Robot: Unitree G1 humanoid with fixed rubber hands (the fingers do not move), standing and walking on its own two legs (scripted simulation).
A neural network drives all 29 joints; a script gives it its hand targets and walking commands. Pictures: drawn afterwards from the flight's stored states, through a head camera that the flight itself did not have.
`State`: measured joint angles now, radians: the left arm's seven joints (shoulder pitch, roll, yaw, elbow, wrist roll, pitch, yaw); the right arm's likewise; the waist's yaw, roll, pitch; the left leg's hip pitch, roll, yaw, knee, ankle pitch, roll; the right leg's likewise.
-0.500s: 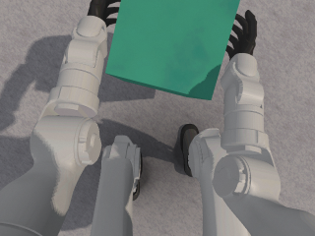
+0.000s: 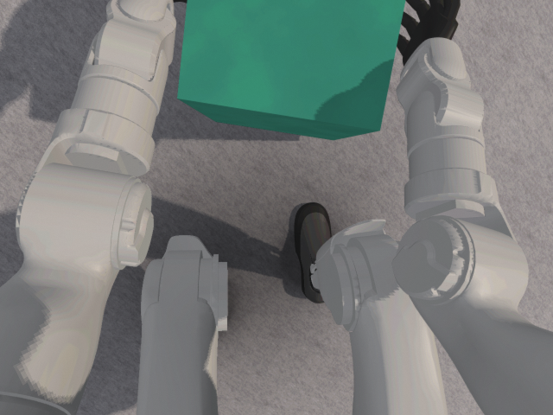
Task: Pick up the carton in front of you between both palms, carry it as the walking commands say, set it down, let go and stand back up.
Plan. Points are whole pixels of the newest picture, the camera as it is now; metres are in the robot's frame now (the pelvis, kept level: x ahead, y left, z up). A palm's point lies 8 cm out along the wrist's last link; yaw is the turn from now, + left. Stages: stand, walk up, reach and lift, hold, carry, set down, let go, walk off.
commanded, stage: set down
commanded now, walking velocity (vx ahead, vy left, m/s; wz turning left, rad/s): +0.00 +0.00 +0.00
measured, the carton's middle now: (288, 49) +0.53 -0.05 -0.24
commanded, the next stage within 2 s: none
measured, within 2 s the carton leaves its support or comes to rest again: rests again in 0.96 s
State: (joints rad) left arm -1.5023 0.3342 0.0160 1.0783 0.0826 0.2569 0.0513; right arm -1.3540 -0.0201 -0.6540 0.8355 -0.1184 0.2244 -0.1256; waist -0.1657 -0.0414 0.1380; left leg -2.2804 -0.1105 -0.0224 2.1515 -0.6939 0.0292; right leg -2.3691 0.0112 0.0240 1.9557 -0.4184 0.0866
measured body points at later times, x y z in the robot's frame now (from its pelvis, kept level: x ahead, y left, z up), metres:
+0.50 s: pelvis -0.01 +0.00 -0.01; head +0.36 +0.04 +0.23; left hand +0.57 +0.11 -0.20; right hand +0.53 -0.20 -0.17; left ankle +0.06 +0.10 -0.36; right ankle +0.15 -0.14 -0.36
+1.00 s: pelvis -0.01 +0.00 -0.02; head +0.37 +0.05 +0.22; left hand +0.57 +0.11 -0.21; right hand +0.51 -0.21 -0.19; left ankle +0.06 +0.10 -0.36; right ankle +0.15 -0.14 -0.36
